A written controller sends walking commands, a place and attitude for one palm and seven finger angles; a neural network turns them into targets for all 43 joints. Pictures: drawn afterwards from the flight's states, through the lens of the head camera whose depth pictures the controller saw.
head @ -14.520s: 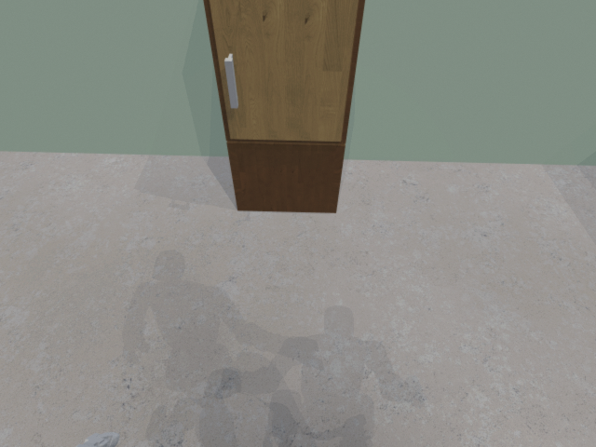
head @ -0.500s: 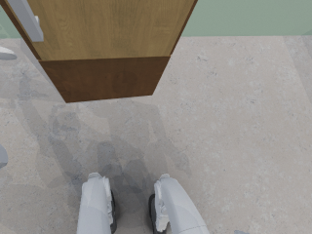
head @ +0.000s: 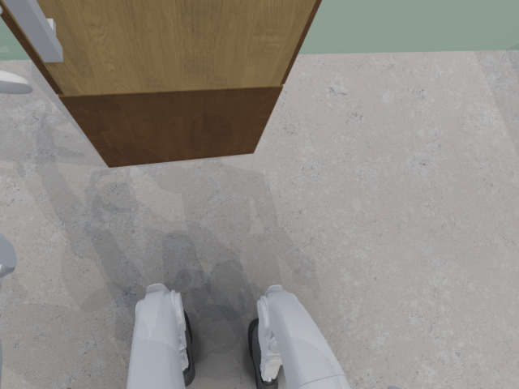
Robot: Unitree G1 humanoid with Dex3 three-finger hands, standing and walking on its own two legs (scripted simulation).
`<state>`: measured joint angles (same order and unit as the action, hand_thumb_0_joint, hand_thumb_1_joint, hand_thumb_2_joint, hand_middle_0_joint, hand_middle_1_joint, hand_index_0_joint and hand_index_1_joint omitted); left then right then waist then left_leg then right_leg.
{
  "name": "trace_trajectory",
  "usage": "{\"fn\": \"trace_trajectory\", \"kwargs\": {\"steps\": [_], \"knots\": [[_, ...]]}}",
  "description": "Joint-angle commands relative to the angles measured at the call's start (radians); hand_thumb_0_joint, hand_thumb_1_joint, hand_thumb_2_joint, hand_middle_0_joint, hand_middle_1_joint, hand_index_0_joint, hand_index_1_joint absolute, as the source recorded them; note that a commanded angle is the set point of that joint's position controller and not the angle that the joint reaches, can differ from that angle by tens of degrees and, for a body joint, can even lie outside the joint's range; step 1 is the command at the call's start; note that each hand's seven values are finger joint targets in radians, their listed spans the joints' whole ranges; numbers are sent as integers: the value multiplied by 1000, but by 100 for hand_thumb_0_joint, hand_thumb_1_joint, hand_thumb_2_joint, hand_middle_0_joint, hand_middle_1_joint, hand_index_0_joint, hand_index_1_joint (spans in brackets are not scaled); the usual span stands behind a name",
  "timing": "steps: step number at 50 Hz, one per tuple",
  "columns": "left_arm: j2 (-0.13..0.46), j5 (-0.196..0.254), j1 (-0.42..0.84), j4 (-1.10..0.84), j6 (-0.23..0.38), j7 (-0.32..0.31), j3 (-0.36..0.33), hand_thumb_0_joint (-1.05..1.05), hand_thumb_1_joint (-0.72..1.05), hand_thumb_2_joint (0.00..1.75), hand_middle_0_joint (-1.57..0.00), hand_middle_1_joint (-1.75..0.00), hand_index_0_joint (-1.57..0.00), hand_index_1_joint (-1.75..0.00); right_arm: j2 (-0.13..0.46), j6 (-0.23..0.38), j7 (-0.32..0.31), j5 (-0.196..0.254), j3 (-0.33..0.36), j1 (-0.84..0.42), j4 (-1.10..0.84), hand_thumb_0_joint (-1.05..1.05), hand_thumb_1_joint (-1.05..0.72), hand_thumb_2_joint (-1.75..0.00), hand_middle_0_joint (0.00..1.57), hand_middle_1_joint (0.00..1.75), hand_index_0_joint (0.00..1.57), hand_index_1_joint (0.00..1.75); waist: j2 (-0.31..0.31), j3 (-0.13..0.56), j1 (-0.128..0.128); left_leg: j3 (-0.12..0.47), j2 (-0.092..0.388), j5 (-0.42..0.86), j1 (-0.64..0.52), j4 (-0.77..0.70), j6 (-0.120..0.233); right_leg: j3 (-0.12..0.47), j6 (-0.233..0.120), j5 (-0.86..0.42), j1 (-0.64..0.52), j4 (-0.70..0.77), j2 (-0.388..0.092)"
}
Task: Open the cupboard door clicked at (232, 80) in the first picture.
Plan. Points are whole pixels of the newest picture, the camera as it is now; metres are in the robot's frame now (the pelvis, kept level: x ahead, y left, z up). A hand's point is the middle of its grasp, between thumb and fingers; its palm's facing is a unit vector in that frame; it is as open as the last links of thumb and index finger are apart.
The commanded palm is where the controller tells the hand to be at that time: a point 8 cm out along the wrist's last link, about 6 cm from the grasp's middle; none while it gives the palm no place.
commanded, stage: slide the fingers in behind the handle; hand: left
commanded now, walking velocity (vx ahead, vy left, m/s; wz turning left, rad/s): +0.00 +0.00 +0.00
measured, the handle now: out of the picture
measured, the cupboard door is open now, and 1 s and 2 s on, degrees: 0 0 0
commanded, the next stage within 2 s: close the thumb around the handle in 1.42 s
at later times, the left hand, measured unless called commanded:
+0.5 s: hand (6, 34) +0.55 +0.27 +0.06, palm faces +0.11 -0.99 -0.03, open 14.0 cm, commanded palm +0.54 +0.28 +0.06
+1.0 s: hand (42, 33) +0.55 +0.24 +0.06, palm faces +0.12 -0.99 -0.03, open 13.9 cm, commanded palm +0.54 +0.25 +0.06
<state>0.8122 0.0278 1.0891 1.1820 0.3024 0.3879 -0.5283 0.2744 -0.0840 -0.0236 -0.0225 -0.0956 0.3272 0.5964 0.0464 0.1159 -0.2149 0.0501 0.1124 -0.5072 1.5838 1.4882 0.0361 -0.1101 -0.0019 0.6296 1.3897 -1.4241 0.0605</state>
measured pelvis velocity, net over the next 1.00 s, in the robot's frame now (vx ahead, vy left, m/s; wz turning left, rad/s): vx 0.00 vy -0.01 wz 0.02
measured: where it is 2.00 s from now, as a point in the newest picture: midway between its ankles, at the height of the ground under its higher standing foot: (224, 364)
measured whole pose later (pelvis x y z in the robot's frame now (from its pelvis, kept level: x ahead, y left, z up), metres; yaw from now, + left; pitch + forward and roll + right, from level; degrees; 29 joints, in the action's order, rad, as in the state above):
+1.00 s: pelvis +0.00 -0.01 +0.01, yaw +1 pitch +33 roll -7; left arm 0.63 0.03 1.07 1.18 0.37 0.22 -0.44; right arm 0.25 -0.08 0.01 -0.04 -0.06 0.34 0.64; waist 0.05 0.13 -0.20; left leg 0.05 0.10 -0.50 1.54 1.45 0.02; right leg -0.11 -0.01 0.63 1.35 -1.41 0.05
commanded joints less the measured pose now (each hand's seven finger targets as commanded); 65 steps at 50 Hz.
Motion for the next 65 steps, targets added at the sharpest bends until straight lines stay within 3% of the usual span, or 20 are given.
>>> {"fn": "trace_trajectory", "kwargs": {"steps": [1, 3, 5, 7, 13, 17, 19, 21, 23, 25, 28, 32, 34, 42, 46, 49, 53, 56, 63, 65], "knots": [[258, 27, 386, -241, 68, -21, -20, 0, -50, 30, -30, -120, -30, -120, 220, 7, -10, -9, 89, 226, -8, 0, -90, -90, 20, 30, 20, 30, 305, 653, 3, 110, -12, 372, -831, -141, -3, 23, -31, -270, -8, 175, 16], [267, 30, 376, -236, 63, -32, -32, 0, -50, 30, -30, -120, -30, -120, 218, 7, -9, -8, 88, 231, -8, 0, -90, -90, 20, 30, 20, 30, 266, 635, 2, 99, -14, 366, -799, -142, 2, 29, -27, -279, -47, 188, 18], [255, 22, 397, -257, 71, -38, -18, 0, -50, 30, -30, -120, -30, -120, 218, 8, -7, -11, 90, 231, -1, 0, -90, -90, 20, 30, 20, 30, 282, 649, -6, 99, -13, 381, -811, -137, 2, 32, -28, -288, -36, 185, 16], [205, 23, 388, -243, 72, -42, 14, 0, -50, 30, -30, -120, -30, -120, 212, 10, -4, -8, 93, 228, 2, 0, -90, -90, 20, 30, 20, 30, 264, 619, -15, 96, -15, 359, -806, -144, 3, 32, -27, -277, -34, 198, 19], [220, 37, 367, -198, 81, -46, -4, 0, -50, 30, -30, -120, -30, -120, 208, 16, -7, -5, 87, 220, 2, 0, -90, -90, 20, 30, 20, 30, 219, 586, -12, 66, -23, 327, -704, -131, 13, 48, -22, -280, -99, 208, 20], [235, 29, 367, -210, 94, -56, -13, 0, -50, 30, -30, -120, -30, -120, 209, 16, -5, -7, 88, 223, -2, 0, -90, -90, 20, 30, 20, 30, 244, 611, 0, 68, -22, 352, -730, -130, 9, 45, -26, -290, -98, 198, 19], [196, 34, 372, -247, 110, -60, 4, 0, -50, 30, -30, -120, -30, -120, 203, 19, 2, -9, 95, 224, 2, 0, -90, -90, 20, 30, 20, 30, 284, 633, 2, 76, -21, 390, -787, -133, 4, 43, -31, -307, -74, 193, 19], [173, 39, 348, -224, 105, -62, 13, 0, -50, 30, -30, -120, -30, -120, 205, 14, 3, -6, 97, 221, 3, 0, -90, -90, 20, 30, 20, 30, 235, 618, -4, 73, -21, 373, -765, -136, 6, 43, -26, -303, -90, 202, 21], [155, 39, 386, -239, 104, -67, 27, 0, -50, 30, -30, -120, -30, -120, 205, 15, 2, -8, 100, 222, 9, 0, -90, -90, 20, 30, 20, 30, 243, 617, -12, 77, -21, 343, -767, -141, 6, 42, -26, -281, -75, 203, 20], [153, 43, 381, -253, 110, -78, 13, 0, -50, 30, -30, -120, -30, -120, 206, 16, 3, -10, 104, 227, 13, 0, -90, -90, 20, 30, 20, 30, 258, 643, -3, 80, -22, 371, -799, -142, 3, 41, -28, -295, -74, 201, 17], [141, 37, 380, -225, 105, -95, 22, 0, -50, 30, -30, -120, -30, -120, 201, 16, 5, -9, 101, 224, 15, 0, -90, -90, 20, 30, 20, 30, 219, 601, -12, 72, -23, 337, -756, -143, 6, 45, -24, -282, -87, 213, 18], [142, 19, 389, -213, 118, -120, 22, 0, -50, 30, -30, -120, -30, -120, 199, 17, 8, -14, 100, 223, 15, 0, -90, -90, 20, 30, 20, 30, 229, 609, -11, 77, -25, 339, -760, -143, 4, 42, -28, -276, -75, 203, 18], [116, 16, 422, -232, 131, -132, 39, 0, -50, 30, -30, -120, -30, -120, 194, 19, 12, -19, 101, 225, 18, 0, -90, -90, 20, 30, 20, 30, 255, 611, -18, 81, -25, 354, -776, -141, 3, 40, -30, -280, -57, 194, 16], [19, 13, 455, -231, 130, -149, 108, 0, -50, 30, -30, -120, -30, -120, 193, 15, 19, -22, 111, 235, 34, 0, -90, -90, 20, 30, 20, 30, 245, 621, -40, 90, -28, 337, -803, -148, 1, 38, -30, -274, -40, 205, 17], [28, 15, 442, -246, 136, -164, 86, 0, -50, 30, -30, -120, -30, -120, 188, 17, 23, -26, 113, 242, 38, 0, -90, -90, 20, 30, 20, 30, 249, 663, -23, 83, -31, 374, -813, -144, 1, 41, -31, -301, -74, 206, 17], [18, 12, 436, -233, 140, -171, 90, 0, -50, 30, -30, -120, -30, -120, 183, 16, 25, -24, 112, 241, 39, 0, -90, -90, 20, 30, 20, 30, 230, 633, -27, 76, -34, 357, -785, -143, 4, 45, -31, -297, -86, 210, 18], [65, 7, 409, -217, 145, -187, 55, 0, -50, 30, -30, -120, -30, -120, 185, 13, 26, -24, 108, 237, 34, 0, -90, -90, 20, 30, 20, 30, 221, 619, -16, 65, -34, 358, -751, -146, 5, 47, -29, -305, -119, 213, 20], [52, -2, 421, -241, 162, -191, 67, 0, -50, 30, -30, -120, -30, -120, 182, 12, 29, -27, 111, 235, 33, 0, -90, -90, 20, 30, 20, 30, 252, 629, -14, 69, -32, 375, -784, -146, 2, 46, -31, -307, -100, 209, 18], [31, 14, 389, -194, 151, -188, 70, 0, -50, 30, -30, -120, -30, -120, 184, 8, 27, -23, 109, 230, 23, 0, -90, -90, 20, 30, 20, 30, 201, 593, -19, 62, -35, 335, -736, -153, 7, 49, -25, -296, -120, 219, 19], [67, 12, 392, -201, 157, -193, 42, 0, -50, 30, -30, -120, -30, -120, 187, 9, 26, -24, 109, 231, 22, 0, -90, -90, 20, 30, 20, 30, 211, 615, -12, 61, -34, 352, -739, -146, 6, 50, -26, -307, -122, 210, 18]]}}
